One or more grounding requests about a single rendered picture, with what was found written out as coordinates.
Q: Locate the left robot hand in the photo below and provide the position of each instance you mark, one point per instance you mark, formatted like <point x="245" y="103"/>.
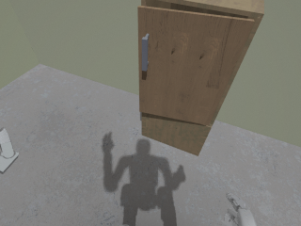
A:
<point x="7" y="156"/>

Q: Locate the right robot hand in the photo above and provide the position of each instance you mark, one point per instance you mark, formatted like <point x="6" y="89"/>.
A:
<point x="243" y="217"/>

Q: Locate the handle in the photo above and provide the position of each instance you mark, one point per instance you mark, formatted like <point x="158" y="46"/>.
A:
<point x="145" y="46"/>

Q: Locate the cupboard door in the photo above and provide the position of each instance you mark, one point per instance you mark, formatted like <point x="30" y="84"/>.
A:
<point x="191" y="56"/>

